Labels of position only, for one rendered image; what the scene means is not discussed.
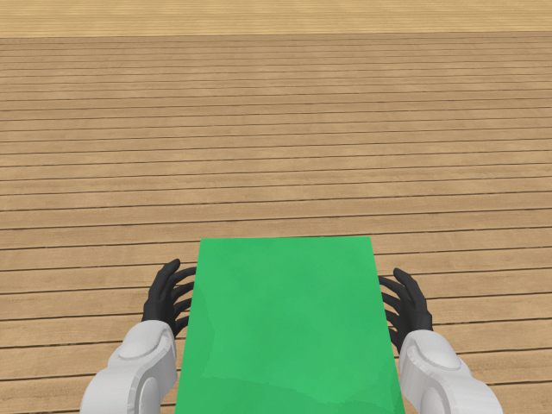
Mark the carton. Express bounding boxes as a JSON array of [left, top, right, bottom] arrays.
[[174, 236, 405, 414]]

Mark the robot right forearm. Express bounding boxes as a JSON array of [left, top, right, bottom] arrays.
[[398, 329, 504, 414]]

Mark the robot left forearm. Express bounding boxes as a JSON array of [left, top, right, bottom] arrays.
[[79, 320, 178, 414]]

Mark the robot left hand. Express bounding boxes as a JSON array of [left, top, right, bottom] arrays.
[[141, 259, 197, 340]]

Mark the robot right hand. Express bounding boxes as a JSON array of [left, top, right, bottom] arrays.
[[378, 268, 434, 354]]

